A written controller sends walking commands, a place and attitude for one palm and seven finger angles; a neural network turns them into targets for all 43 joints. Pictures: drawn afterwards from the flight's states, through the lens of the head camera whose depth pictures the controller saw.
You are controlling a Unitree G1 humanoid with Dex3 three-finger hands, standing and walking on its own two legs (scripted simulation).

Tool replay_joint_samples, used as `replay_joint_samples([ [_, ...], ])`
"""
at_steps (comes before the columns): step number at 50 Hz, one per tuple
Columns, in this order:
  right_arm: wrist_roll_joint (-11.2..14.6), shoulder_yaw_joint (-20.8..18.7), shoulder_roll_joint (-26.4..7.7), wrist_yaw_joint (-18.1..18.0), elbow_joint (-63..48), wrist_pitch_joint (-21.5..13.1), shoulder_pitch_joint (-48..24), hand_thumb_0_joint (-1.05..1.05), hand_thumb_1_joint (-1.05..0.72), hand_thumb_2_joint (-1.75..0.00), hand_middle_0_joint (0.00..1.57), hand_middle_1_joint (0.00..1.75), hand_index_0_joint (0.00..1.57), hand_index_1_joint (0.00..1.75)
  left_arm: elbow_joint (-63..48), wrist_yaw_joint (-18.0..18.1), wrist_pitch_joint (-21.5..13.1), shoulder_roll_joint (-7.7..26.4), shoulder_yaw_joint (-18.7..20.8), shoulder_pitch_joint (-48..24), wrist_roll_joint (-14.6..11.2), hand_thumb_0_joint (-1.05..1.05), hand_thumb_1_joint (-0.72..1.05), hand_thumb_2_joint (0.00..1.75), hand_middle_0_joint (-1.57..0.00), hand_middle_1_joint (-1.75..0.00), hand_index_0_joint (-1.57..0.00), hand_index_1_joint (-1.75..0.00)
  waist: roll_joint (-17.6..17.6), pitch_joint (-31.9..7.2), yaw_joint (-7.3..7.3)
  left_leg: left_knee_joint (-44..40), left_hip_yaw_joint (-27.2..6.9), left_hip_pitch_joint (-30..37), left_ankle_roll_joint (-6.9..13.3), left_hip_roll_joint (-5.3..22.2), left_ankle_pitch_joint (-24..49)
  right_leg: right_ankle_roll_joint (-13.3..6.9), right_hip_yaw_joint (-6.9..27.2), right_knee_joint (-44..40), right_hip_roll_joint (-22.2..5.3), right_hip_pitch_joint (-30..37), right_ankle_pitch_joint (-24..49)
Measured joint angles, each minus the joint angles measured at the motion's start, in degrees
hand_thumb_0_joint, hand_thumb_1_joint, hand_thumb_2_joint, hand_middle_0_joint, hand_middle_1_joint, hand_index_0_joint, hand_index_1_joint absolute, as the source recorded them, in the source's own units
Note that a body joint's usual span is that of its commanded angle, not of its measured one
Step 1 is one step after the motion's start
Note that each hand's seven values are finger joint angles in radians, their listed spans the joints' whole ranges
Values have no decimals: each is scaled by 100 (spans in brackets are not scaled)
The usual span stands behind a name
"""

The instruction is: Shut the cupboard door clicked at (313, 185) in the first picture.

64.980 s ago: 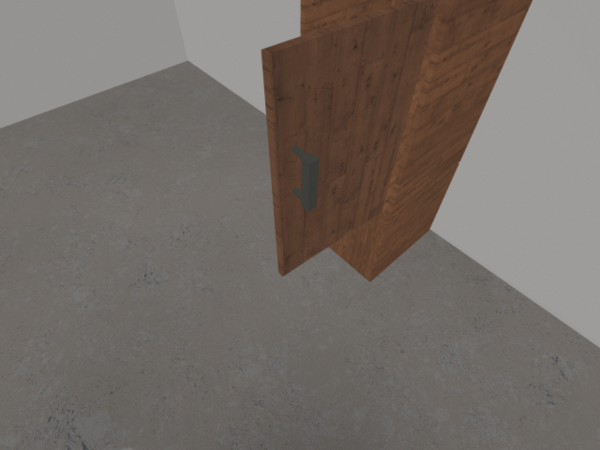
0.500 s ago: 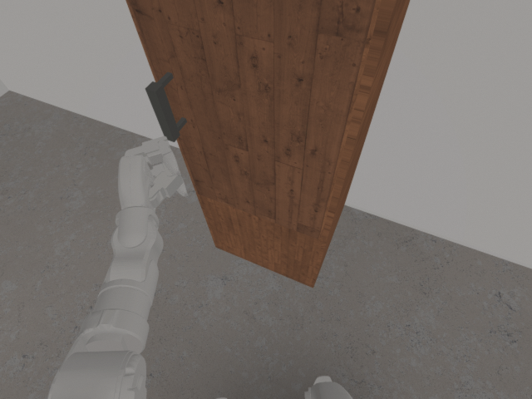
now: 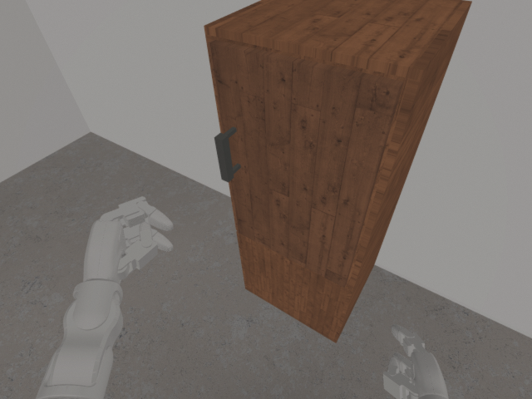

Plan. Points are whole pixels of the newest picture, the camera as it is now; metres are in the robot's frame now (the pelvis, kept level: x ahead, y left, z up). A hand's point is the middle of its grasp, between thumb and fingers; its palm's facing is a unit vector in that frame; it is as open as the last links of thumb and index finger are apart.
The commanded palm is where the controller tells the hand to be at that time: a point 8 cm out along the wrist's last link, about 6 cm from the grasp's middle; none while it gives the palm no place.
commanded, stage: draw the hand back to the body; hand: left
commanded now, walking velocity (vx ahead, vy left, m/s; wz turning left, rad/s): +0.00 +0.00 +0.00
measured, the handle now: (229, 154) +0.64 +0.15 +0.01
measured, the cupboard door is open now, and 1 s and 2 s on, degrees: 0 0 0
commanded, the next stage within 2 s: step back with the hand held close in 0.80 s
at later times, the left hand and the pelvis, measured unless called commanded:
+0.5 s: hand (24, 278) +0.20 +0.28 +0.18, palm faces +0.50 -0.74 -0.44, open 6.7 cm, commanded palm +0.15 +0.31 +0.18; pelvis +0.02 +0.01 +0.01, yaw +0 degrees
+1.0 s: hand (39, 273) +0.21 +0.27 +0.17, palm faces +0.47 -0.77 -0.43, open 7.4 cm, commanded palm +0.15 +0.31 +0.18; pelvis +0.01 +0.01 +0.01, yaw +0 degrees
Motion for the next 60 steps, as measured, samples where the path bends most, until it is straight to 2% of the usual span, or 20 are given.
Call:
replay_joint_samples([
  [5, -56, 66, 3, 11, 144, -108, 49, 1, -90, -90, 20, 30, 20, 30, -670, 84, 70, 78, 212, 620, 14, 1, 90, 90, -87, -103, -87, -104, 85, 81, 109, -304, -33, 319, 12, -6, 112, 16, -40, -328, -11, 347, 110],
  [10, -115, 63, 1, 14, 306, -197, 97, 1, -90, -90, 21, 30, 20, 30, -1159, 120, 102, 158, 472, 1154, 26, 1, 89, 90, -74, -88, -74, -89, 125, 135, 154, -494, -36, 506, 26, -17, 175, 33, -46, -499, -24, 529, 158],
  [24, -149, -155, -81, 16, 519, -500, 215, 1, -90, -90, 20, 30, 20, 30, -2293, 260, -46, 572, 1650, 2408, 3, 1, 89, 90, -36, -47, -36, -48, 189, 71, 240, -577, -3, 698, 37, 4, 130, 54, -21, -603, -3, 719, 136],
  [30, -160, -191, -156, -11, 573, -607, 163, 1, -90, -90, 20, 30, 20, 30, -2172, 327, -14, 337, 1542, 2226, 47, 1, 89, 90, -26, -36, -26, -37, 197, 180, 303, -575, -29, 662, 55, -41, 174, 69, -43, -578, -51, 687, 153],
  [36, -191, -157, -68, -32, 601, -658, 157, 1, -90, -90, 20, 30, 20, 30, -2199, 302, 33, 322, 1374, 2244, 69, 1, 89, 90, -22, -31, -22, -32, 93, 149, 243, -607, -7, 661, 41, -28, 196, 53, -22, -565, -36, 654, 159],
  [47, -177, -153, -39, -25, 598, -693, 176, 1, -90, -90, 20, 30, 20, 30, -2243, 305, -39, 435, 1539, 2209, 59, 1, 89, 90, -21, -30, -21, -31, 115, 173, 189, -593, 45, 727, 25, 24, 167, 40, 22, -613, 20, 724, 187],
  [54, -155, -260, -202, 82, 381, -364, 64, 1, -90, -90, 21, 30, 21, 30, -2321, 316, -353, 526, 1698, 2439, 68, 1, 89, 90, -21, -30, -21, -31, 153, 119, -74, -121, -23, -3, 72, 0, 75, 74, -42, -459, -5, 171, 241],
  [60, -111, -399, -252, 28, 236, -75, 55, 1, -90, -90, 20, 30, 20, 30, -2681, 372, -378, 781, 1767, 2848, 29, 1, 89, 90, -21, -30, -21, -31, -43, 162, -184, 59, 66, -322, 157, -164, 120, 178, 64, -172, -162, -213, 243],
])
